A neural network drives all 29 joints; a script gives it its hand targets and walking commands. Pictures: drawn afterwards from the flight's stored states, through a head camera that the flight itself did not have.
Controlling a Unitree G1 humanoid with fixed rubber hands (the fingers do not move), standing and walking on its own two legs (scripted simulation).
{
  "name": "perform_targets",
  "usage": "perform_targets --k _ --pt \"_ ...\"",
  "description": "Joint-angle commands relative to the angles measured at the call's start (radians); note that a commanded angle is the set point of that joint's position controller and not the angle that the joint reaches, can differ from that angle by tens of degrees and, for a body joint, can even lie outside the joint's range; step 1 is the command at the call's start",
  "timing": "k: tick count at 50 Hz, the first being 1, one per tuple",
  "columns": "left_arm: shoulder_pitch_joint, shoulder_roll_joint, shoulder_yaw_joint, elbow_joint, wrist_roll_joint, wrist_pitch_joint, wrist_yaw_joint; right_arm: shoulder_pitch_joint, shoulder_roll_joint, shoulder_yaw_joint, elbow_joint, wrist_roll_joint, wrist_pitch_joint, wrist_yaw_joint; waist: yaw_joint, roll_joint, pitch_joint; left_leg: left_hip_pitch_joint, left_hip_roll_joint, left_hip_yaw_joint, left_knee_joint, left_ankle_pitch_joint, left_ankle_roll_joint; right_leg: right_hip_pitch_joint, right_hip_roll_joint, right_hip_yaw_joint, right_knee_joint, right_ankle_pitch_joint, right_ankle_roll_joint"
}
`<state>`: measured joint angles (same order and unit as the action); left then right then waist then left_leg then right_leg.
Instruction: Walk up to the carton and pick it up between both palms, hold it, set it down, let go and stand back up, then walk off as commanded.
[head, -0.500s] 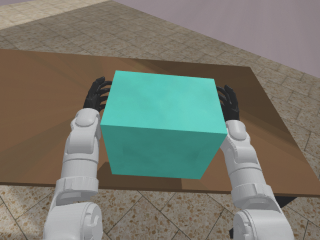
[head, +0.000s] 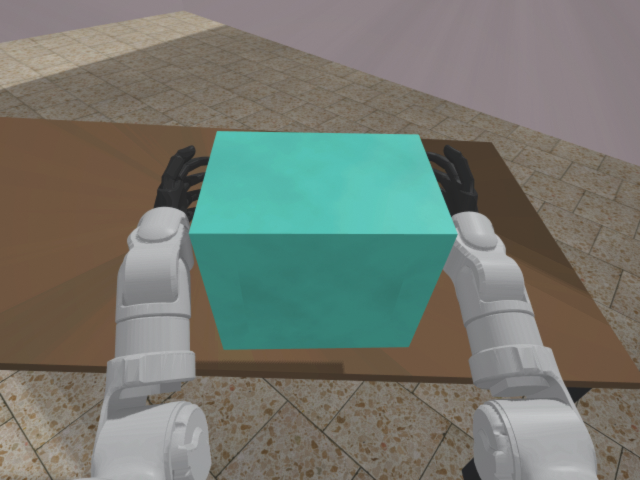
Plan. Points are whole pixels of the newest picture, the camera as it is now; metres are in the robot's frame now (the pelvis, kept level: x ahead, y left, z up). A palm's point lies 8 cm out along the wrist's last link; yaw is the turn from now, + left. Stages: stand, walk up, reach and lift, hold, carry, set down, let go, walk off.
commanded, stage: reach and lift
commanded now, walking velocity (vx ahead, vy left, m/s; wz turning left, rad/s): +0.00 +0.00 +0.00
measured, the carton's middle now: (318, 245) +0.36 -0.01 +0.14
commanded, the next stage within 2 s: hold in 1.02 s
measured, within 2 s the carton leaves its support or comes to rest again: neither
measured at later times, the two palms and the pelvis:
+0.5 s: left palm (166, 198) +0.38 +0.17 +0.20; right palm (455, 189) +0.38 -0.17 +0.22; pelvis +0.00 +0.00 +0.00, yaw +0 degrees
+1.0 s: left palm (164, 187) +0.37 +0.17 +0.22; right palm (461, 175) +0.38 -0.17 +0.24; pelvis +0.00 +0.00 +0.00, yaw +1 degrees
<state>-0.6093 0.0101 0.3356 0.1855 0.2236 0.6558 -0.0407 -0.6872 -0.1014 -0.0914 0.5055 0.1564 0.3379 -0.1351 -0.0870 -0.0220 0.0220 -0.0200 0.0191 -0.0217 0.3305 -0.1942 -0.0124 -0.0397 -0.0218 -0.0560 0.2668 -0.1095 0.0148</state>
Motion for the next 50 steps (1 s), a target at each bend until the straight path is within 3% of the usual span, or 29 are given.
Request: perform_targets --k 1,3,4,7,10,12,14,15,16,17,19,20,21,23,24,27,29,30,32,34,35,37,38,41,45,47,48,49,50 --pt "-0.714 -0.469 -0.516 -0.142 -0.161 -0.055 -0.123 -0.766 0.511 0.363 -0.322 0.095 -0.056 0.126 -0.005 0.016 -0.484 0.009 -0.078 0.048 -0.014 0.261 -0.019 0.201 0.085 -0.029 0.025 0.167 0.015" --pt "-0.73 -0.433 -0.415 0.008 -0.093 -0.041 -0.138 -0.75 0.517 0.3 -0.098 0.048 -0.03 0.137 -0.008 0.023 -0.302 -0.082 -0.079 0.055 -0.068 0.045 0.009 0.153 0.058 -0.01 -0.009 -0.002 0.007" --pt "-0.748 -0.44 -0.438 -0.056 -0.099 -0.045 -0.138 -0.737 0.539 0.31 -0.116 0.063 -0.036 0.14 0.006 0.027 -0.343 -0.072 -0.071 0.062 -0.073 0.077 0.002 0.181 0.065 -0.018 0.004 0.022 0.008" --pt "-0.804 -0.445 -0.414 0.008 -0.132 -0.059 -0.154 -0.82 0.557 0.293 -0.145 0.056 -0.043 0.134 -0.005 -0.016 -0.409 -0.087 -0.081 0.067 -0.063 0.083 0.017 0.199 0.058 -0.014 0.006 0.063 0.017" --pt "-0.82 -0.457 -0.432 -0.026 -0.126 -0.057 -0.139 -0.786 0.536 0.274 -0.067 0.063 -0.031 0.141 -0.018 0.073 -0.428 -0.042 -0.074 0.054 -0.05 0.168 -0.016 0.192 0.073 -0.019 0.012 0.102 0.003" --pt "-0.81 -0.494 -0.463 -0.009 -0.132 -0.055 -0.133 -0.822 0.532 0.289 -0.077 0.091 -0.041 0.143 -0.014 0.085 -0.444 -0.031 -0.065 0.041 -0.039 0.186 -0.03 0.166 0.083 -0.024 0.01 0.083 -0.006" --pt "-0.786 -0.464 -0.407 0.004 -0.115 -0.048 -0.133 -0.837 0.557 0.311 -0.109 0.098 -0.035 0.143 0.012 0.016 -0.417 -0.042 -0.072 0.048 -0.048 0.183 0.006 0.191 0.08 -0.025 0.001 0.096 0.007" --pt "-0.795 -0.447 -0.396 0.039 -0.106 -0.044 -0.139 -0.811 0.528 0.264 -0.027 0.076 -0.021 0.145 -0.014 0.034 -0.351 -0.063 -0.073 0.05 -0.059 0.135 -0.005 0.168 0.07 -0.019 -0.01 0.065 0.0" --pt "-0.832 -0.444 -0.393 0.021 -0.11 -0.047 -0.144 -0.83 0.55 0.272 -0.052 0.086 -0.025 0.146 -0.012 0.025 -0.384 -0.074 -0.077 0.05 -0.063 0.097 0.006 0.178 0.067 -0.02 -0.006 0.034 -0.001" --pt "-0.815 -0.463 -0.415 -0.023 -0.124 -0.049 -0.136 -0.827 0.557 0.291 -0.091 0.091 -0.033 0.143 0.005 0.025 -0.447 -0.038 -0.073 0.048 -0.053 0.175 0.001 0.208 0.073 -0.021 0.0 0.098 0.002" --pt "-0.848 -0.431 -0.428 -0.033 -0.151 -0.053 -0.14 -0.817 0.571 0.31 -0.11 0.108 -0.019 0.133 -0.013 0.006 -0.42 -0.052 -0.082 0.048 -0.039 0.183 0.002 0.205 0.07 -0.017 0.002 0.146 0.015" --pt "-0.832 -0.439 -0.421 -0.027 -0.129 -0.052 -0.14 -0.847 0.569 0.327 -0.136 0.117 -0.022 0.136 -0.002 0.019 -0.441 -0.055 -0.084 0.045 -0.044 0.191 0.008 0.218 0.075 -0.02 0.003 0.143 0.015" --pt "-0.826 -0.459 -0.457 -0.071 -0.137 -0.044 -0.137 -0.8 0.538 0.294 -0.096 0.113 -0.019 0.134 -0.022 0.08 -0.432 -0.033 -0.07 0.038 -0.036 0.25 -0.019 0.191 0.078 -0.02 0.009 0.151 0.002" --pt "-0.785 -0.482 -0.465 -0.043 -0.124 -0.023 -0.128 -0.798 0.509 0.294 -0.078 0.125 -0.01 0.141 -0.017 0.102 -0.39 -0.011 -0.06 0.028 -0.032 0.251 -0.038 0.169 0.089 -0.021 0.0 0.111 -0.012" --pt "-0.794 -0.462 -0.439 -0.026 -0.129 -0.014 -0.133 -0.832 0.524 0.303 -0.099 0.121 -0.004 0.144 -0.005 0.053 -0.393 -0.03 -0.061 0.03 -0.036 0.243 -0.015 0.174 0.084 -0.016 -0.003 0.102 -0.01" --pt "-0.839 -0.474 -0.496 -0.136 -0.172 -0.032 -0.111 -0.847 0.526 0.333 -0.184 0.154 -0.004 0.138 -0.013 0.076 -0.503 0.001 -0.07 0.027 -0.012 0.307 -0.029 0.197 0.093 -0.018 0.017 0.169 -0.001" --pt "-0.869 -0.44 -0.471 -0.071 -0.176 -0.027 -0.12 -0.857 0.545 0.314 -0.168 0.136 0.008 0.135 -0.016 0.042 -0.432 -0.052 -0.083 0.033 -0.027 0.188 -0.012 0.176 0.076 -0.012 0.001 0.122 0.008" --pt "-0.864 -0.435 -0.469 -0.092 -0.154 -0.025 -0.117 -0.822 0.539 0.325 -0.141 0.139 0.017 0.141 -0.01 0.049 -0.46 -0.044 -0.075 0.032 -0.03 0.213 -0.01 0.204 0.079 -0.015 0.01 0.15 0.002" --pt "-0.846 -0.451 -0.504 -0.198 -0.196 -0.026 -0.11 -0.803 0.565 0.372 -0.243 0.171 0.018 0.13 -0.002 0.05 -0.569 -0.004 -0.081 0.026 -0.002 0.329 -0.023 0.253 0.082 -0.011 0.031 0.261 0.012" --pt "-0.796 -0.453 -0.508 -0.142 -0.18 -0.008 -0.112 -0.843 0.514 0.352 -0.264 0.172 0.028 0.116 -0.02 0.066 -0.531 0.015 -0.081 0.019 0.01 0.361 -0.035 0.22 0.091 -0.016 0.026 0.282 0.017" --pt "-0.791 -0.44 -0.489 -0.098 -0.168 -0.001 -0.123 -0.793 0.503 0.331 -0.182 0.159 0.044 0.115 -0.037 0.069 -0.433 -0.02 -0.083 0.018 -0.006 0.304 -0.035 0.194 0.084 -0.011 0.012 0.234 0.009" --pt "-0.809 -0.417 -0.462 -0.155 -0.161 -0.001 -0.13 -0.779 0.516 0.325 -0.185 0.155 0.048 0.118 -0.02 0.028 -0.465 -0.011 -0.077 0.025 -0.022 0.29 -0.019 0.215 0.084 -0.011 0.009 0.211 0.014" --pt "-0.767 -0.441 -0.49 -0.197 -0.164 0.01 -0.128 -0.743 0.515 0.358 -0.228 0.187 0.047 0.117 -0.015 0.064 -0.511 0.026 -0.076 0.022 0.007 0.401 -0.04 0.243 0.098 -0.014 0.031 0.285 0.008" --pt "-0.749 -0.424 -0.447 -0.108 -0.142 0.029 -0.139 -0.791 0.485 0.33 -0.185 0.175 0.07 0.111 -0.018 0.028 -0.398 -0.037 -0.082 0.017 -0.024 0.289 -0.028 0.207 0.092 -0.011 0.008 0.206 0.016" --pt "-0.838 -0.408 -0.43 -0.119 -0.16 0.025 -0.14 -0.854 0.53 0.349 -0.219 0.189 0.075 0.118 0.003 0.02 -0.444 -0.069 -0.085 0.04 -0.032 0.225 -0.006 0.226 0.081 0.001 0.013 0.194 0.02" --pt "-0.827 -0.434 -0.504 -0.268 -0.188 0.018 -0.122 -0.782 0.524 0.364 -0.248 0.217 0.078 0.115 -0.019 0.094 -0.567 0.017 -0.075 0.019 0.008 0.386 -0.047 0.237 0.096 -0.017 0.041 0.288 0.015" --pt "-0.853 -0.422 -0.488 -0.233 -0.193 0.023 -0.118 -0.886 0.528 0.394 -0.328 0.223 0.073 0.117 0.009 0.05 -0.583 0.0 -0.081 0.032 0.005 0.367 -0.024 0.244 0.097 -0.007 0.027 0.272 0.018" --pt "-0.873 -0.408 -0.481 -0.21 -0.186 0.024 -0.115 -0.863 0.516 0.37 -0.281 0.205 0.084 0.116 -0.014 0.041 -0.534 -0.03 -0.084 0.02 -0.01 0.306 -0.02 0.225 0.093 -0.01 0.025 0.244 0.014" --pt "-0.876 -0.412 -0.464 -0.177 -0.166 0.033 -0.117 -0.854 0.509 0.349 -0.209 0.196 0.093 0.122 -0.001 0.069 -0.478 -0.037 -0.077 0.019 -0.025 0.261 -0.019 0.177 0.094 -0.008 0.016 0.166 0.007"
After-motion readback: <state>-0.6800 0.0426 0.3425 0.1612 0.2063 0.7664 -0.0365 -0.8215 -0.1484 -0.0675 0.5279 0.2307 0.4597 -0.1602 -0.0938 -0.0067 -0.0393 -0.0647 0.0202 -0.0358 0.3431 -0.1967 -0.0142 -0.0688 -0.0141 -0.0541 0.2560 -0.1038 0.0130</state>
